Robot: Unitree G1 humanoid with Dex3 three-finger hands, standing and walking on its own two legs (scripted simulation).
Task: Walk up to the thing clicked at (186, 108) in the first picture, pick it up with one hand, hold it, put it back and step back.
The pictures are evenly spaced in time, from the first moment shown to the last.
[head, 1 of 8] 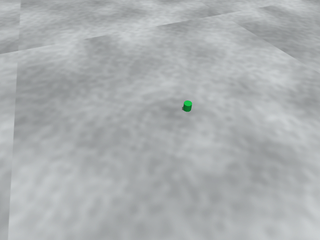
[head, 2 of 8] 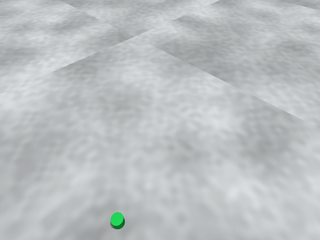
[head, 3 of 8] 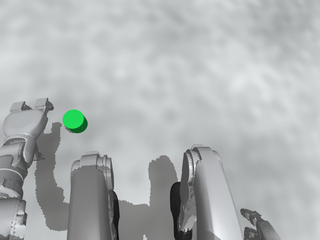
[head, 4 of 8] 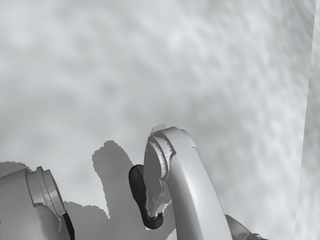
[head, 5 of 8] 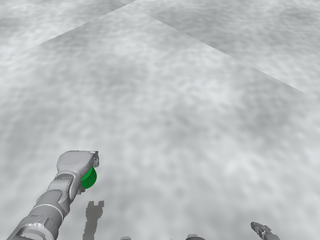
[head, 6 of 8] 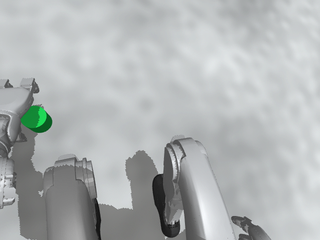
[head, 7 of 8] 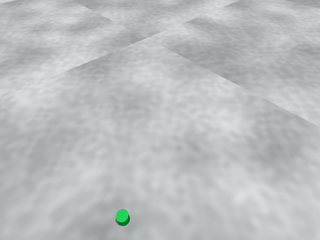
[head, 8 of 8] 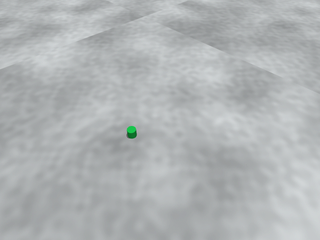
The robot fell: no
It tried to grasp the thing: yes
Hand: left
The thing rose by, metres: 0.69
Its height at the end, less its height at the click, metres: +0.00
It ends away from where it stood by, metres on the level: 0.00
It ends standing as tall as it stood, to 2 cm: yes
